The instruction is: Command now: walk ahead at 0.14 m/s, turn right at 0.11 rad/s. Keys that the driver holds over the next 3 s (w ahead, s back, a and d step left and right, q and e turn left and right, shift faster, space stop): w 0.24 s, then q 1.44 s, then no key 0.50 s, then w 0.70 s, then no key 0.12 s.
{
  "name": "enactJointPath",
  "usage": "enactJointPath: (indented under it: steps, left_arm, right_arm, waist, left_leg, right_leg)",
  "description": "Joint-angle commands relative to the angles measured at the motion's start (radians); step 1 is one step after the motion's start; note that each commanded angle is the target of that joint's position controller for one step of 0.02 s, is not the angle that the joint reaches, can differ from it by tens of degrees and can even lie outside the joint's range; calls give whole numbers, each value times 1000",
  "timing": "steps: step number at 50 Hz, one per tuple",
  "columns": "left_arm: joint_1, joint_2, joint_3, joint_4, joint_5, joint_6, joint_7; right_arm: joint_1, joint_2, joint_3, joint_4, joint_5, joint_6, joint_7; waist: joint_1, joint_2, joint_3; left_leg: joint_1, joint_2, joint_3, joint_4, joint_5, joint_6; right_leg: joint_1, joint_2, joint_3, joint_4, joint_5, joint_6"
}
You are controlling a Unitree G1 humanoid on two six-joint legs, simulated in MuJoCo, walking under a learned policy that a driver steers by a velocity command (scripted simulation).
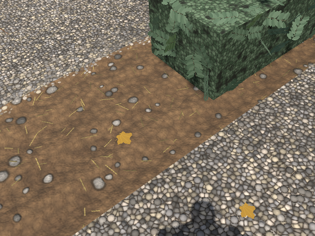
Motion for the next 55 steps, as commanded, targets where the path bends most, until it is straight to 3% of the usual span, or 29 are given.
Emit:
enactJointPath:
  steps: [1, 3, 4, 5, 6, 7, 8, 9, 10, 11, 14, 17, 19, 24, 25, 26, 27, 28, 29, 31, 33, 39, 45, 46, 47, 48, 49, 51, 55]
  left_arm:
    - [41, 146, 52, -22, -1, -11, 8]
    - [130, 68, 38, 34, 14, -15, -3]
    - [123, 5, 30, 56, 14, -26, -24]
    - [161, -34, 26, 45, 5, -46, -53]
    - [181, 5, 22, 25, -17, -64, -60]
    - [117, 18, 15, -28, -53, -83, -49]
    - [-53, 38, 11, -78, -92, -85, -27]
    - [-214, 78, 25, -97, -88, -81, -10]
    - [-226, 55, 21, -100, -58, -72, -10]
    - [-168, 107, 46, -80, -33, -71, -19]
    - [-194, 44, 43, -69, 34, -82, -34]
    - [-303, -27, 23, -105, 2, -91, -63]
    - [-348, -14, 29, -114, -11, -93, -82]
    - [-308, 64, 64, -107, 5, -113, -101]
    - [-233, 98, 76, -91, 17, -119, -94]
    - [-89, 167, 92, -74, 41, -119, -83]
    - [-10, 185, 97, -46, 28, -104, -83]
    - [-22, 137, 88, -56, 3, -90, -85]
    - [-93, 112, 78, -66, -2, -78, -81]
    - [-229, 67, 62, -68, -2, -55, -76]
    - [-286, 111, 72, -61, 27, -46, -79]
    - [-316, 184, 89, -28, 15, -41, -59]
    - [-280, 209, 96, 2, -20, -10, -63]
    - [-239, 175, 90, 23, -11, -3, -68]
    - [-202, 112, 72, 7, 27, 2, -75]
    - [-302, 140, 77, -52, 23, -5, -68]
    - [-340, 190, 91, -46, 7, -4, -60]
    - [-287, 198, 101, -5, 9, 6, -44]
    - [-259, 175, 93, 17, 7, 1, -59]
  right_arm:
    - [-27, -41, -25, -45, 26, -18, 5]
    - [202, -15, -38, 62, -2, -24, -13]
    - [390, -32, -44, 126, -26, -34, -14]
    - [457, -94, -49, 174, -36, -45, -4]
    - [450, -128, -62, 163, -6, -43, -6]
    - [471, -241, -93, 198, 9, -37, -16]
    - [410, -231, -88, 201, 0, -37, -39]
    - [319, -67, -32, 167, -33, -50, -59]
    - [262, -6, -2, 175, -38, -65, -64]
    - [178, 15, 18, 144, -32, -85, -57]
    - [224, -40, 12, 139, -41, -85, -96]
    - [322, -45, 7, 166, -13, -71, -115]
    - [344, -64, -2, 163, -6, -58, -122]
    - [337, -74, -28, 120, 7, -35, -119]
    - [309, -72, -31, 91, 2, -38, -115]
    - [284, -42, -27, 36, -21, -47, -108]
    - [398, 30, 4, 32, -17, -48, -100]
    - [401, -69, -15, 29, -10, -40, -92]
    - [318, -112, -38, 0, 0, -21, -95]
    - [253, -105, -52, -24, 2, 22, -108]
    - [257, -61, -48, -36, 2, 41, -107]
    - [125, -61, -41, -120, -10, 40, -86]
    - [116, -105, -64, -156, -18, 50, -62]
    - [145, -129, -75, -152, -24, 48, -67]
    - [152, -251, -101, -179, -26, 40, -85]
    - [137, -320, -105, -220, -54, 21, -77]
    - [124, -274, -95, -225, -69, 1, -67]
    - [36, -209, -76, -228, -29, -9, -74]
    - [12, -178, -58, -240, -22, -5, -95]
  waist:
    - [18, -194, 17]
    - [-42, -113, -12]
    - [-120, -6, -55]
    - [-82, 149, -51]
    - [-61, 147, -66]
    - [-46, 187, -88]
    - [-58, 144, -13]
    - [-87, 28, 78]
    - [-49, 37, 118]
    - [19, 20, 154]
    - [-23, 65, 150]
    - [-65, 64, 105]
    - [-75, 50, 86]
    - [-35, 43, 23]
    - [-1, 8, -43]
    - [38, -108, -201]
    - [33, -337, -405]
    - [40, -260, -449]
    - [27, -219, -325]
    - [-31, -179, -149]
    - [-67, -213, -69]
    - [-56, -203, -94]
    - [-68, -190, -79]
    - [-70, -115, -47]
    - [-31, 206, -15]
    - [-71, 282, -33]
    - [-92, 163, -38]
    - [-33, 51, -38]
    - [-12, 37, -93]
  left_leg:
    - [136, 43, 64, -244, 102, 25]
    - [465, -10, 183, -287, 80, 56]
    - [630, 79, 57, -201, 193, 114]
    - [757, 185, -72, -2, 322, 152]
    - [723, 247, -205, -47, 124, 191]
    - [730, 357, -400, -190, -312, 326]
    - [628, 424, -565, -361, -761, 362]
    - [525, 414, -548, -402, -884, 332]
    - [410, 369, -527, -391, -890, 296]
    - [307, 278, -393, -389, -841, 234]
    - [80, 104, -105, -434, -360, 215]
    - [196, 101, -41, -410, 15, 186]
    - [330, 128, -73, -368, 36, 183]
    - [449, 112, -177, -171, 68, 178]
    - [388, 63, -157, -67, 50, 147]
    - [163, -3, -123, 166, -180, 104]
    - [-80, -133, -65, 485, -869, 44]
    - [-133, -86, -86, 629, -957, 19]
    - [-190, -55, -50, 694, -866, -4]
    - [-181, -2, 1, 648, -750, -36]
    - [-50, -6, 66, 578, -665, -49]
    - [62, 37, 103, 311, -506, -15]
    - [265, -28, 187, 6, -456, 82]
    - [330, -23, 141, -90, -389, 112]
    - [439, 220, -225, -219, -102, 201]
    - [374, 348, -465, -295, -47, 379]
    - [364, 318, -406, -307, -103, 381]
    - [359, 222, -272, -270, -154, 271]
    - [382, 166, -213, -247, -7, 239]
  right_leg:
    - [-1, -163, 259, -198, 328, -190]
    - [-130, -93, 134, 13, 253, -130]
    - [-271, 2, 35, 403, 29, -63]
    - [-567, 68, -2, 823, -131, -10]
    - [-678, 12, -4, 915, 4, -1]
    - [-799, -27, -54, 988, 84, -5]
    - [-878, -116, -52, 879, 206, -20]
    - [-892, -144, 29, 825, 373, -30]
    - [-834, -168, 28, 793, 436, -38]
    - [-743, -193, 43, 487, 587, -45]
    - [-339, -142, -76, -29, 865, 39]
    - [-150, -69, -105, -427, 882, 54]
    - [-137, -44, -92, -575, 869, 44]
    - [65, -14, -50, -789, 806, -20]
    - [242, -59, -34, -823, 972, -53]
    - [604, -243, 82, -681, 1406, -131]
    - [889, -509, 338, -655, 1566, -322]
    - [833, -533, 399, -691, 1348, -333]
    - [718, -469, 311, -735, 1197, -293]
    - [455, -376, 164, -814, 996, -246]
    - [237, -319, 63, -893, 852, -234]
    - [200, -364, -43, -915, 855, -239]
    - [176, -351, -114, -782, 545, -119]
    - [108, -304, -177, -665, 461, -55]
    - [-121, -161, -309, -308, 244, 59]
    - [-255, -60, -134, -97, 93, 68]
    - [-269, -73, -61, 3, 143, 51]
    - [-256, -102, -31, -10, 317, 35]
    - [-171, -74, -22, -33, 469, 53]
